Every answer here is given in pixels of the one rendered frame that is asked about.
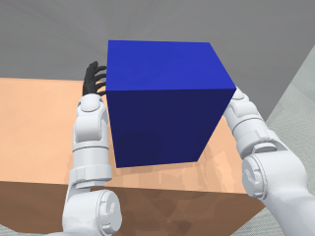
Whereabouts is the robot left upper arm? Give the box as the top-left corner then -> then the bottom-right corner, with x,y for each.
44,189 -> 122,236

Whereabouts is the robot left hand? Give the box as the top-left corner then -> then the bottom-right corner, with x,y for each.
82,61 -> 107,96

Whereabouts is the carton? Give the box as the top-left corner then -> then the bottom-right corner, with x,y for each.
105,39 -> 237,168

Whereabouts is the pedestal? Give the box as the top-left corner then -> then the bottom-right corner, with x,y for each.
0,78 -> 266,236

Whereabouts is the robot right upper arm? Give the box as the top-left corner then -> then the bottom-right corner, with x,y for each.
241,150 -> 315,236

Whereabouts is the left robot forearm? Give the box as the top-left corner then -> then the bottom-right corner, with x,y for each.
62,93 -> 112,230

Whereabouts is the right robot forearm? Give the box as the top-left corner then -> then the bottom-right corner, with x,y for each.
223,87 -> 308,188

